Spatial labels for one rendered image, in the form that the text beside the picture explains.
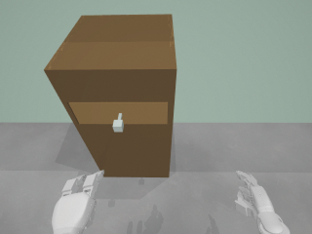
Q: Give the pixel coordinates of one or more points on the cabinet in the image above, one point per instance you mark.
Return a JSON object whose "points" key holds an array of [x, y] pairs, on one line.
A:
{"points": [[120, 58]]}

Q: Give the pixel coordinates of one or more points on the right robot forearm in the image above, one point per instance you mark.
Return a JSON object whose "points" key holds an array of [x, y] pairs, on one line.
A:
{"points": [[271, 223]]}

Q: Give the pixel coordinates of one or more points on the drawer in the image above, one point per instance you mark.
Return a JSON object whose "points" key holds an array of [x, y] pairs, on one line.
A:
{"points": [[137, 112]]}

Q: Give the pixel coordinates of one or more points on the left robot hand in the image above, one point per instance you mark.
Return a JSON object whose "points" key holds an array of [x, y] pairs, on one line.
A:
{"points": [[75, 211]]}

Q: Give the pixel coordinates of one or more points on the right robot hand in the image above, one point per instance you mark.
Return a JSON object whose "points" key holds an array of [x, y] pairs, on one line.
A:
{"points": [[257, 201]]}

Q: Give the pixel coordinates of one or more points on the handle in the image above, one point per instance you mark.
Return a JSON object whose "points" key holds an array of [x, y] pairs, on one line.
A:
{"points": [[118, 125]]}

